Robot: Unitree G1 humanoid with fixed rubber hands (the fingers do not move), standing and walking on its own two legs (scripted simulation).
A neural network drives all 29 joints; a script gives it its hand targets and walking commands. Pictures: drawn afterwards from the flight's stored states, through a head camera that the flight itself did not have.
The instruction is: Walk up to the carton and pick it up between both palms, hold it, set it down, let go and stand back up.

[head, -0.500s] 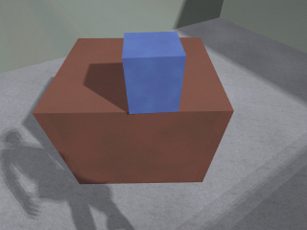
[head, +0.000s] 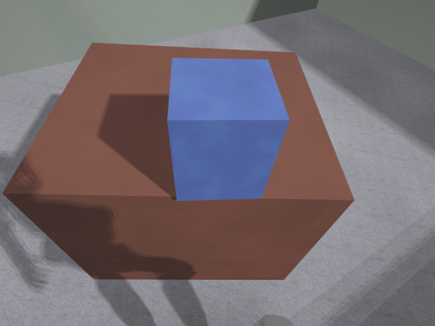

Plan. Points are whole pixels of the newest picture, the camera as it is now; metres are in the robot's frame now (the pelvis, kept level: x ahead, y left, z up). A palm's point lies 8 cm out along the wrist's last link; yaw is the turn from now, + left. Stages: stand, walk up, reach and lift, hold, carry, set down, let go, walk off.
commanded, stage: walk up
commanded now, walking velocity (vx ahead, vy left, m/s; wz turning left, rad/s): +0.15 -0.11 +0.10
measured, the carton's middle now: (220, 133) +0.50 +0.00 +0.05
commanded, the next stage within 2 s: stand in 0.86 s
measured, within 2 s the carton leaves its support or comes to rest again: neither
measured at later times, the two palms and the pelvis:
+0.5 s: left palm out of the picture +0.08 +0.21 -0.13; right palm out of the picture +0.08 -0.27 -0.15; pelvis +0.04 -0.03 +0.00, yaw +1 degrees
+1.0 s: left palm out of the picture +0.03 +0.20 -0.15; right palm out of the picture +0.05 -0.22 -0.14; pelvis +0.05 +0.00 +0.00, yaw +1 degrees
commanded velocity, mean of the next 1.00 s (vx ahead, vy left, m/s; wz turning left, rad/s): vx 0.00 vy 0.02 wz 0.00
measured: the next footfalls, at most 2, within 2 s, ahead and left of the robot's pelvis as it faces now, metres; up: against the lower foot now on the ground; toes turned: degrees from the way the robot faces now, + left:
right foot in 0.20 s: +0.09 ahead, -0.14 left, +0.00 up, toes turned -1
left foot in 0.54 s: +0.06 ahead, +0.10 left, +0.00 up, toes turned +4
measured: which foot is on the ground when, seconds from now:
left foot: down 0.00-0.20, up 0.22-0.52, down 0.54-1.00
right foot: up 0.00-0.18, down 0.20-1.00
